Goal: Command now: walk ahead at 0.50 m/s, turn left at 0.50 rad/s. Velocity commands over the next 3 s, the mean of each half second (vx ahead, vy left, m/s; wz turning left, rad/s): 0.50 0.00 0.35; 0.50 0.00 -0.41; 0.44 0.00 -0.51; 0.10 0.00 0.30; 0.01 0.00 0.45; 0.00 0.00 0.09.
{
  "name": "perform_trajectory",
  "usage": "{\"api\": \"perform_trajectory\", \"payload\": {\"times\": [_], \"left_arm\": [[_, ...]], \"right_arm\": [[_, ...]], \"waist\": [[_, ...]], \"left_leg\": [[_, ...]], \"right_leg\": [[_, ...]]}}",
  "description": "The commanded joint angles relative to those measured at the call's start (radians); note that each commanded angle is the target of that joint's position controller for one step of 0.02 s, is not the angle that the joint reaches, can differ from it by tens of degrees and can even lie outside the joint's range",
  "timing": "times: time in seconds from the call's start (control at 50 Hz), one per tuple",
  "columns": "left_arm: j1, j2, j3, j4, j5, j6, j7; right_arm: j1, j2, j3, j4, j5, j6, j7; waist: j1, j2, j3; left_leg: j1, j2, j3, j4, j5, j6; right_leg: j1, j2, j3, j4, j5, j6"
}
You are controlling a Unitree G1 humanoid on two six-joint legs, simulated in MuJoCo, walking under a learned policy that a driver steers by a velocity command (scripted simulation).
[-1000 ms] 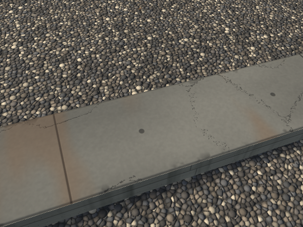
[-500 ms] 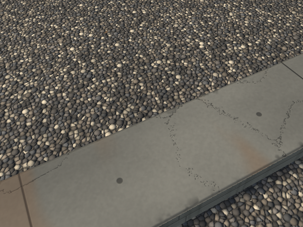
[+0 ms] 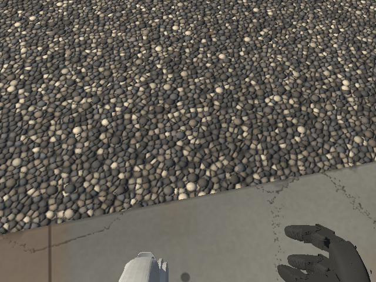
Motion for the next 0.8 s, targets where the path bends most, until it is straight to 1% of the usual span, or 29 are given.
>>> {"api": "perform_trajectory", "payload": {"times": [0.02,0.04,0.06,0.08,0.1,0.12,0.14,0.16,0.18,0.22,0.28,0.32,0.38,0.44,0.48,0.52,0.54,0.56,0.58,0.6,0.62,0.64,0.66,0.68,0.7,0.72,0.74,0.76,0.8], "left_arm": [[-0.066,0.294,0.048,-0.11,-0.069,-0.021,-0.008],[-0.106,0.397,0.081,-0.136,-0.084,-0.034,-0.026],[-0.115,0.276,0.059,-0.211,-0.1,-0.056,-0.068],[-0.12,0.259,0.066,-0.227,-0.064,-0.075,-0.091],[-0.152,0.183,0.053,-0.268,-0.051,-0.068,-0.093],[-0.172,0.125,0.04,-0.278,-0.041,-0.053,-0.079],[-0.229,0.076,0.026,-0.297,-0.023,-0.031,-0.059],[-0.261,0.05,0.015,-0.325,-0.004,-0.005,-0.045],[-0.271,0.056,-0.008,-0.38,0.031,-0.012,-0.086],[-0.299,0.04,-0.027,-0.393,0.042,-0.02,-0.093],[-0.405,0.11,-0.029,-0.424,-0.003,-0.031,-0.075],[-0.458,0.112,-0.027,-0.438,-0.004,-0.044,-0.076],[-0.634,0.126,-0.021,-0.495,-0.018,-0.053,-0.103],[-0.719,0.115,-0.012,-0.521,-0.001,-0.008,-0.119],[-0.749,0.15,0.005,-0.528,-0.024,0.006,-0.114],[-0.656,0.199,0.025,-0.485,-0.043,-0.001,-0.097],[-0.538,0.225,0.035,-0.434,-0.047,-0.009,-0.084],[-0.293,0.259,0.048,-0.343,-0.058,-0.02,-0.063],[0.118,0.247,0.052,-0.209,-0.056,-0.03,-0.044],[0.167,0.242,0.055,-0.154,-0.017,-0.042,-0.057],[0.241,0.233,0.073,-0.155,0.014,-0.041,-0.063],[0.029,0.262,0.084,-0.194,0.016,-0.053,-0.064],[-0.169,0.22,0.076,-0.218,0.004,-0.056,-0.065],[-0.312,0.158,0.047,-0.258,-0.01,-0.048,-0.071],[-0.371,0.118,0.025,-0.266,-0.013,-0.046,-0.081],[-0.401,0.113,0.022,-0.275,-0.025,-0.05,-0.089],[-0.352,0.191,0.049,-0.291,-0.076,-0.043,-0.065],[-0.313,0.255,0.065,-0.283,-0.077,-0.045,-0.048],[-0.251,0.283,0.08,-0.286,-0.076,-0.038,-0.028]], "right_arm": [[0.322,-0.068,-0.013,0.011,0.006,0.008,0.04],[0.511,-0.177,-0.061,0.057,-0.001,0.032,0.033],[0.522,-0.367,-0.118,0.084,0.007,0.029,0.02],[0.509,-0.386,-0.133,0.087,0.012,0.038,-0.005],[0.429,-0.375,-0.143,0.102,0.009,0.03,-0.011],[0.406,-0.321,-0.136,0.149,0.012,0.018,-0.01],[0.362,-0.246,-0.12,0.172,0.0,0.004,-0.015],[0.299,-0.167,-0.098,0.17,-0.007,-0.003,-0.017],[0.37,-0.107,-0.041,0.236,-0.056,-0.046,0.026],[0.383,-0.118,-0.044,0.309,-0.051,-0.089,0.04],[0.294,-0.166,-0.055,0.285,-0.094,-0.115,0.083],[0.378,-0.153,-0.048,0.294,-0.078,-0.143,0.063],[0.549,-0.202,-0.067,0.288,-0.056,-0.148,0.038],[0.537,-0.246,-0.076,0.244,-0.025,-0.144,0.065],[0.648,-0.29,-0.09,0.287,-0.021,-0.148,0.071],[0.659,-0.322,-0.098,0.304,-0.035,-0.141,0.076],[0.621,-0.339,-0.1,0.298,-0.044,-0.134,0.076],[0.523,-0.356,-0.101,0.264,-0.053,-0.121,0.083],[0.428,-0.328,-0.082,0.203,-0.075,-0.117,0.087],[0.593,-0.135,-0.029,0.219,-0.1,-0.12,0.098],[0.56,-0.165,-0.028,0.149,-0.06,-0.116,0.101],[0.337,-0.228,-0.043,0.08,-0.034,-0.114,0.087],[0.311,-0.251,-0.042,0.072,-0.05,-0.111,0.059],[0.39,-0.239,-0.037,0.094,-0.091,-0.095,0.035],[0.393,-0.179,-0.018,0.095,-0.122,-0.084,0.02],[0.388,-0.162,-0.014,0.087,-0.116,-0.07,0.013],[0.233,-0.238,-0.042,-0.003,0.038,-0.098,-0.016],[0.217,-0.219,-0.031,-0.008,0.043,-0.112,-0.031],[0.16,-0.17,-0.013,-0.015,0.019,-0.122,-0.037]], "waist": [[-0.238,-0.066,-0.273],[-0.347,-0.155,-0.417],[-0.295,0.208,-0.502],[-0.223,0.21,-0.644],[-0.153,0.135,-0.548],[-0.104,0.022,-0.37],[-0.065,-0.039,-0.171],[-0.021,-0.049,-0.065],[-0.044,0.002,-0.182],[0.009,0.077,-0.111],[0.053,0.0,-0.073],[0.026,0.055,-0.076],[-0.08,0.077,-0.061],[-0.064,0.134,0.007],[-0.077,0.12,0.024],[-0.05,0.136,0.007],[-0.012,0.143,-0.02],[0.078,0.12,-0.084],[0.213,-0.017,-0.301],[0.095,-0.294,-0.453],[0.178,-0.065,-0.516],[0.157,0.037,-0.172],[0.084,0.096,-0.082],[-0.01,0.099,-0.122],[-0.075,0.057,-0.081],[-0.111,0.025,-0.066],[-0.076,0.098,0.024],[-0.075,0.094,-0.005],[-0.034,0.037,-0.026]], "left_leg": [[0.987,-0.206,0.193,-0.3,0.287,0.009],[1.156,-0.193,-0.053,-0.422,0.221,0.077],[1.329,0.133,-0.684,-0.732,0.517,0.261],[1.36,0.216,-1.066,-0.965,0.807,0.246],[1.266,0.194,-1.006,-0.981,0.637,0.202],[1.112,0.169,-0.921,-0.989,0.544,0.162],[0.937,0.125,-0.817,-0.963,0.533,0.128],[0.767,0.075,-0.719,-0.971,0.553,0.1],[0.78,0.082,-0.695,-0.995,0.377,0.066],[0.748,0.049,-0.64,-1.014,0.387,0.022],[0.558,-0.06,-0.357,-1.097,0.343,-0.055],[0.58,-0.084,-0.327,-1.114,0.481,-0.078],[0.753,-0.085,-0.292,-1.147,0.692,-0.136],[0.772,0.006,-0.308,-1.227,0.896,-0.11],[0.994,0.057,-0.287,-1.189,1.181,-0.146],[1.206,0.093,-0.258,-1.1,1.522,-0.207],[1.237,0.105,-0.245,-1.03,1.689,-0.25],[1.158,0.095,-0.22,-0.885,1.815,-0.315],[0.925,0.048,-0.217,-0.506,1.589,-0.355],[0.51,-0.134,-0.204,-0.02,0.189,-0.426],[0.213,-0.181,-0.305,0.101,0.0,-0.4],[0.024,-0.122,-0.333,0.128,0.067,-0.344],[0.095,-0.068,-0.318,0.026,0.147,-0.296],[0.291,-0.017,-0.307,-0.121,0.204,-0.242],[0.447,0.027,-0.274,-0.258,0.189,-0.201],[0.565,0.044,-0.237,-0.334,0.086,-0.211],[0.531,0.001,-0.162,-0.373,0.222,-0.207],[0.532,0.018,-0.171,-0.504,0.308,-0.211],[0.634,-0.004,-0.162,-0.75,0.506,-0.217]], "right_leg": [[-0.493,-0.234,0.001,0.35,1.817,-0.211],[-0.497,-0.223,0.036,0.699,1.799,-0.149],[-0.78,0.046,0.051,1.312,0.555,-0.038],[-0.823,0.121,0.272,1.585,0.181,-0.04],[-0.879,0.071,0.322,1.636,0.248,-0.056],[-0.922,0.032,0.3,1.599,0.249,-0.062],[-0.996,-0.002,0.294,1.555,0.218,-0.07],[-1.006,-0.014,0.297,1.542,0.192,-0.084],[-1.08,0.013,0.469,1.67,0.254,-0.108],[-1.301,0.037,0.471,1.784,0.278,-0.171],[-1.235,-0.003,0.34,1.529,0.395,-0.189],[-1.182,-0.009,0.266,1.464,0.43,-0.128],[-1.121,0.008,0.214,1.053,0.501,-0.054],[-0.923,0.034,0.187,0.711,0.623,-0.043],[-0.922,0.089,0.166,0.553,0.557,-0.041],[-0.92,0.128,0.145,0.453,0.48,-0.065],[-0.839,0.141,0.148,0.436,0.459,-0.078],[-0.602,0.143,0.165,0.399,0.527,-0.113],[-0.091,0.069,0.25,0.488,0.607,-0.209],[0.368,-0.132,0.544,0.633,1.113,-0.465],[0.5,-0.288,0.921,0.444,0.755,-0.53],[0.22,-0.27,0.871,0.345,0.548,-0.444],[-0.054,-0.231,0.769,0.28,0.555,-0.424],[-0.284,-0.192,0.717,0.186,0.618,-0.443],[-0.517,-0.149,0.685,0.122,0.581,-0.436],[-0.669,-0.112,0.644,0.089,0.492,-0.424],[-0.721,-0.091,0.679,0.064,0.521,-0.379],[-0.708,-0.093,0.638,0.058,0.506,-0.363],[-0.732,-0.033,0.544,0.073,0.505,-0.308]]}}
